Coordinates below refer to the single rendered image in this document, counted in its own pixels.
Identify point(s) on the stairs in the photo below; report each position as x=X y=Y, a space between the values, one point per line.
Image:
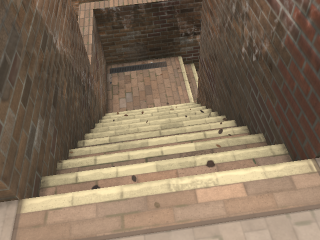
x=159 y=143
x=192 y=76

